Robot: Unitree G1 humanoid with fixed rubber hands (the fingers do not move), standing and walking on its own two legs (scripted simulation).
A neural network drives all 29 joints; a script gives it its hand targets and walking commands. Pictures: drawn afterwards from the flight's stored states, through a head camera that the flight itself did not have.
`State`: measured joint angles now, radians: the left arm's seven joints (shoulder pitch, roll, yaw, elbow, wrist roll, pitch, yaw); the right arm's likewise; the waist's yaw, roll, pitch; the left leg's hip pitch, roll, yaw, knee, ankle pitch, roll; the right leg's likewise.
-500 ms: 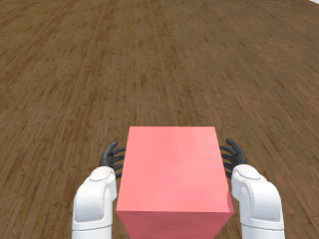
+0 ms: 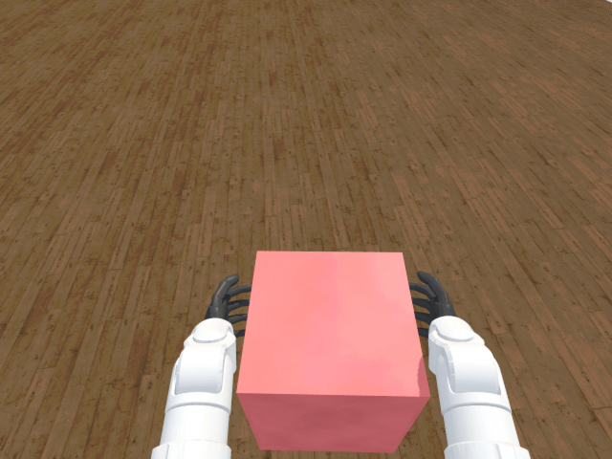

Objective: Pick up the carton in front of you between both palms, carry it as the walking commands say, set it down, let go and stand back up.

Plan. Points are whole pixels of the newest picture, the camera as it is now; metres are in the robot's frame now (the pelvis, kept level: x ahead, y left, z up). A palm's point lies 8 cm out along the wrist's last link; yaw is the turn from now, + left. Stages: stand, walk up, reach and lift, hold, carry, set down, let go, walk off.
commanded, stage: carry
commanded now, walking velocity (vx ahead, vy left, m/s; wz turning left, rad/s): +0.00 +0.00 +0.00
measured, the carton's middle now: (327, 355) +0.28 +0.00 -0.06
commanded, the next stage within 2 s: hold in 0.88 s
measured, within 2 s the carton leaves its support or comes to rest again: neither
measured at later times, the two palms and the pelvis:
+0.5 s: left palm (210, 341) +0.26 +0.15 +0.04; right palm (444, 339) +0.26 -0.14 +0.04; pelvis -0.03 +0.00 +0.00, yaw +0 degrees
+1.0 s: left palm (200, 354) +0.24 +0.16 +0.04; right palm (441, 351) +0.24 -0.14 +0.04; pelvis -0.04 +0.01 +0.01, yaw +2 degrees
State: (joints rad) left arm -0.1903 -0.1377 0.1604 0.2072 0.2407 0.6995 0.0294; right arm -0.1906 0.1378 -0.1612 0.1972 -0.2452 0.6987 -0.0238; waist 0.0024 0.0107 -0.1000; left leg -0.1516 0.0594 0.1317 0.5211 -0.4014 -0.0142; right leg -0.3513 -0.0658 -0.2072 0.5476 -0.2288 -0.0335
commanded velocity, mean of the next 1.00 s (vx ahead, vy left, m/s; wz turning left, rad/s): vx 0.00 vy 0.00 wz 0.00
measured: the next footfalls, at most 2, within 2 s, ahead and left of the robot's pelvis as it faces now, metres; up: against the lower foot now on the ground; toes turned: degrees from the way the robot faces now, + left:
none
